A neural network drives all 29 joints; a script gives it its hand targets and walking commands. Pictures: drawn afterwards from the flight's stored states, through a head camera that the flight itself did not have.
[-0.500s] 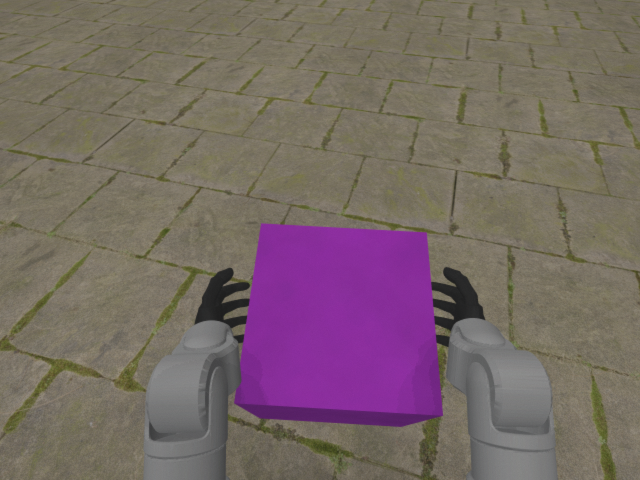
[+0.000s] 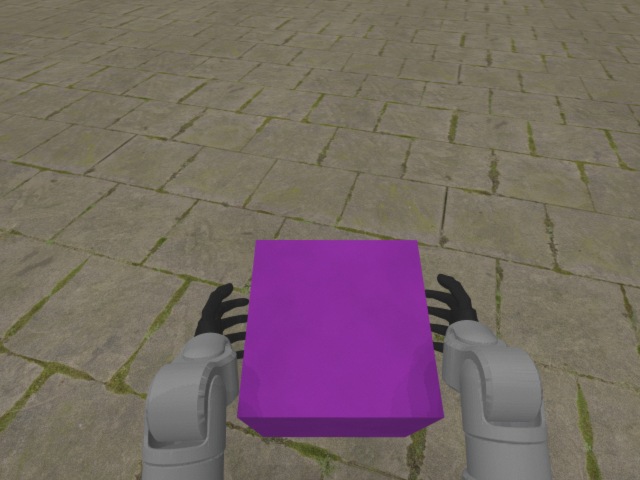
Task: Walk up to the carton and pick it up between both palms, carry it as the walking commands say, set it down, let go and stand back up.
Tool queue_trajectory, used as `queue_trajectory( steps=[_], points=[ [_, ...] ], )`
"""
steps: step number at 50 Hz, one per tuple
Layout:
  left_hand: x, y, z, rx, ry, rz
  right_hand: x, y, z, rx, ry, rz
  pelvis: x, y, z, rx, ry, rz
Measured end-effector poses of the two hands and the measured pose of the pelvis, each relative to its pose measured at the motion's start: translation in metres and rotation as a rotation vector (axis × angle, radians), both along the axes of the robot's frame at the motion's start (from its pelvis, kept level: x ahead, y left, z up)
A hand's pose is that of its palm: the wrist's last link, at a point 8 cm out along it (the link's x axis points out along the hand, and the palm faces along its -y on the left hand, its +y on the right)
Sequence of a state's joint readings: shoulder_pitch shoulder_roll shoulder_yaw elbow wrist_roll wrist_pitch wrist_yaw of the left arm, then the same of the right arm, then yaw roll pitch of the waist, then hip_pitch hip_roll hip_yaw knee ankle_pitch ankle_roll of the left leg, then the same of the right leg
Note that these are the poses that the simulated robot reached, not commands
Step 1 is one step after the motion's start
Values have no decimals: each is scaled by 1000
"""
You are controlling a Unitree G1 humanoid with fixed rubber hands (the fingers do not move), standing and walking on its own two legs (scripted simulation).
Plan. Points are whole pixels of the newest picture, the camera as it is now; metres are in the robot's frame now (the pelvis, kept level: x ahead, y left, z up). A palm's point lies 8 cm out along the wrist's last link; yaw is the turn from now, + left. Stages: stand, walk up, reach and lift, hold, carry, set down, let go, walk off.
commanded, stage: carry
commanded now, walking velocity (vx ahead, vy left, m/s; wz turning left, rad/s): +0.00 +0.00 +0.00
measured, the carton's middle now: (335, 344) +0.31 +0.00 +0.02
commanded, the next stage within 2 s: none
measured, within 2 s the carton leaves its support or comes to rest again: neither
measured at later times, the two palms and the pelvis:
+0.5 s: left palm (244, 362) +0.24 +0.10 +0.10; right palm (504, 359) +0.24 -0.18 +0.10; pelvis -0.02 -0.03 +0.00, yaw -1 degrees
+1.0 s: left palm (248, 353) +0.25 +0.10 +0.10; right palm (502, 352) +0.25 -0.18 +0.10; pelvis -0.02 -0.03 +0.00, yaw -1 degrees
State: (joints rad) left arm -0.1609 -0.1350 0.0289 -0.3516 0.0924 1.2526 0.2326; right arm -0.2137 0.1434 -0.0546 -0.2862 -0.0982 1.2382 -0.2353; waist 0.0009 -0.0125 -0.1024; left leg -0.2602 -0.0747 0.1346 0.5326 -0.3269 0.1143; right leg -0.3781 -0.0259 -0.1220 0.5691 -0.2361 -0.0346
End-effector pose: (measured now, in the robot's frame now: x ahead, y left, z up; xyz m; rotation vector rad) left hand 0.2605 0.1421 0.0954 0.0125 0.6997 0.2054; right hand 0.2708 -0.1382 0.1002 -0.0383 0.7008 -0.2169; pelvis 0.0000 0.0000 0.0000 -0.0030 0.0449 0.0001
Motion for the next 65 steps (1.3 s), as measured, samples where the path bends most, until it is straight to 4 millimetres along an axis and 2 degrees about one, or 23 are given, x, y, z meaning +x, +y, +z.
queue_trajectory(
  steps=[6, 16, 20, 26, 30, 41, 57, 65],
  points=[
    [-14, -12, 10, 30, -3, -25, -16, -12, 0, 19, -3, -17, -11, -5, 1, 1, -7, -5],
    [-21, -28, 12, 41, 0, -38, -32, -28, 1, 29, 0, -34, -22, -17, 2, 6, 4, -14],
    [-19, -33, 10, 33, -1, -35, -31, -33, 6, 14, -6, -36, -24, -22, 1, 9, 10, -15],
    [-21, -39, 5, 42, 21, -41, -30, -39, 0, 29, 11, -39, -24, -26, 1, 12, 5, -23],
    [-21, -42, 8, 49, 17, -46, -31, -41, -4, 35, 8, -44, -24, -27, 1, 14, 4, -19],
    [-14, -40, 8, 34, -2, -14, -21, -40, 1, 29, -11, -25, -25, -33, 2, 14, 9, -14],
    [-6, -45, 4, 53, 13, -28, -13, -45, -8, 63, -8, -39, -22, -33, 1, 18, -5, -17],
    [-7, -49, -1, 40, 12, -17, -15, -50, -13, 53, -6, -23, -23, -41, 1, 23, -16, -14]
  ],
)
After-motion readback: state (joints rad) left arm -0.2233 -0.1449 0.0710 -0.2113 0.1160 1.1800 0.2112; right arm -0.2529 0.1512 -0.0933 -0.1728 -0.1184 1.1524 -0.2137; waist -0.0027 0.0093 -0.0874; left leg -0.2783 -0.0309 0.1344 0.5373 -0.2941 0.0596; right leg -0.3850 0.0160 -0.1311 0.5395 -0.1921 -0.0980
